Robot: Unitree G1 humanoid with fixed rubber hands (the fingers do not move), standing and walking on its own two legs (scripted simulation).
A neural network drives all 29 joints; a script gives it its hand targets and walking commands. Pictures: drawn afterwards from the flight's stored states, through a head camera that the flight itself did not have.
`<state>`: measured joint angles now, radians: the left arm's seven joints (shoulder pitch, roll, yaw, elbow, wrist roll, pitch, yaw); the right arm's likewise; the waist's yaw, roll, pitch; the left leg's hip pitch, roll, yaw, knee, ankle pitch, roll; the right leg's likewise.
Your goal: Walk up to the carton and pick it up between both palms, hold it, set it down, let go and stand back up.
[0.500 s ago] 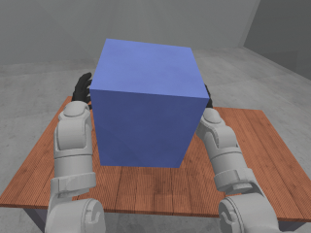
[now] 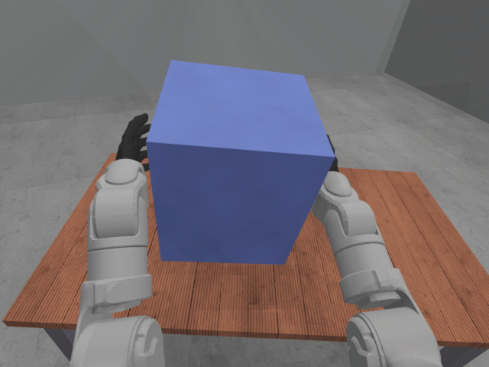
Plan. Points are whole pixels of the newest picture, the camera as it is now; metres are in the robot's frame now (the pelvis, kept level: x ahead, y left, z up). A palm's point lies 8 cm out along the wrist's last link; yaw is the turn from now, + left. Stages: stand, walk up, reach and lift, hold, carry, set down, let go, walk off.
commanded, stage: hold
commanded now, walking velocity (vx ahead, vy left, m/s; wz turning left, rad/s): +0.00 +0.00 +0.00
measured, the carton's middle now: (231, 169) +0.38 +0.01 +0.18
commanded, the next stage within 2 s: none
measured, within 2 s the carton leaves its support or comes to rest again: neither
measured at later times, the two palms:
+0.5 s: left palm (134, 167) +0.36 +0.15 +0.20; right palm (327, 173) +0.36 -0.15 +0.19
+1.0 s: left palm (134, 165) +0.36 +0.15 +0.21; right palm (327, 172) +0.36 -0.15 +0.19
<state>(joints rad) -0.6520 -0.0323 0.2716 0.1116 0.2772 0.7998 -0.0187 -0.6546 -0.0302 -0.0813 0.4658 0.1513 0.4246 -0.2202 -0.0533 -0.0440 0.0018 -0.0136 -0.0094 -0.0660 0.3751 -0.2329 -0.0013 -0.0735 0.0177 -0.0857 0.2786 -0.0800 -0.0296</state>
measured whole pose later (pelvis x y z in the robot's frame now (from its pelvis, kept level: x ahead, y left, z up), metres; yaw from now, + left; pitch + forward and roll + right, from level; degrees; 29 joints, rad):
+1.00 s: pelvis +0.00 -0.01 +0.00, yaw +0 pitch -7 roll -1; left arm -0.66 -0.03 0.30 0.13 0.27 0.79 -0.03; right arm -0.67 -0.03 -0.07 0.48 0.17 0.43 -0.24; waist -0.06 -0.05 -0.01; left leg -0.01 0.00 -0.07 0.37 -0.23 -0.01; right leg -0.08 0.03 -0.09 0.28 -0.08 -0.04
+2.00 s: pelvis +0.00 -0.01 +0.00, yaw +0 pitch -7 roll -1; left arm -0.67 -0.02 0.30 0.14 0.27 0.80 -0.02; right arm -0.69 -0.03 -0.08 0.49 0.17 0.45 -0.23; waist -0.06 -0.04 -0.01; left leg -0.03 0.00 -0.07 0.37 -0.23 -0.01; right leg -0.09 0.02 -0.09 0.28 -0.08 -0.04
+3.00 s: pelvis +0.00 +0.00 +0.00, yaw +0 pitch -7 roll -1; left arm -0.65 -0.03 0.29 0.12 0.27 0.81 -0.02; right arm -0.68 -0.04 -0.06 0.47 0.19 0.46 -0.24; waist -0.06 -0.04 -0.02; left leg -0.02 0.00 -0.06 0.38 -0.24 0.00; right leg -0.08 0.02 -0.08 0.28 -0.08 -0.03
